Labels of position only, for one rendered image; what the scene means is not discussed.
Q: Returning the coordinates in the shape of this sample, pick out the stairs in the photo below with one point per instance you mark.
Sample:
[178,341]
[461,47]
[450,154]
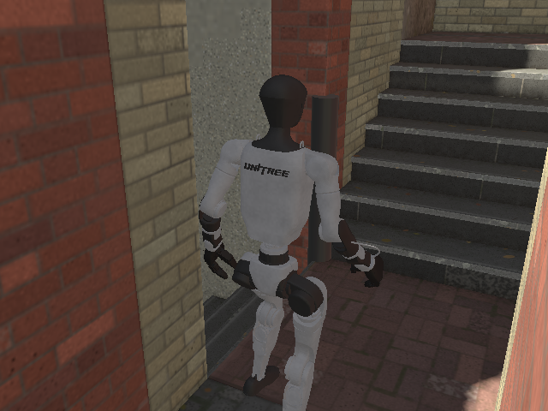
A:
[478,243]
[233,331]

